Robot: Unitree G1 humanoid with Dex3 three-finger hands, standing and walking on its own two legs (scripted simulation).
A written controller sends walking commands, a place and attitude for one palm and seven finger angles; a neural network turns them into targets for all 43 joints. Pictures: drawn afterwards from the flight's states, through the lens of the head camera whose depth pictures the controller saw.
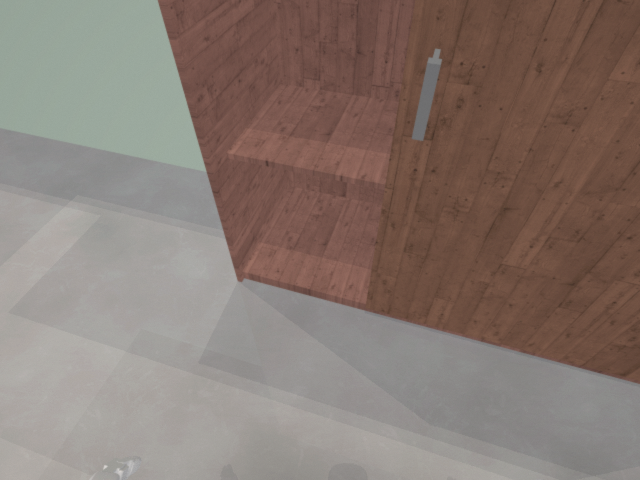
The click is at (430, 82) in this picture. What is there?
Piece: wardrobe's sliding door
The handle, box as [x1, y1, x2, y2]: [412, 49, 441, 140]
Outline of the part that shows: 440,49 435,49 433,57 428,58 412,134 412,138 422,140 441,61 441,59 438,58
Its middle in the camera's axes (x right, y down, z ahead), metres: +0.19 -0.26 +0.71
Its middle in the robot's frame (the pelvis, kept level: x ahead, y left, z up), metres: +0.74 -0.15 +0.11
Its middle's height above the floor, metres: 0.88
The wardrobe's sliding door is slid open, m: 0.48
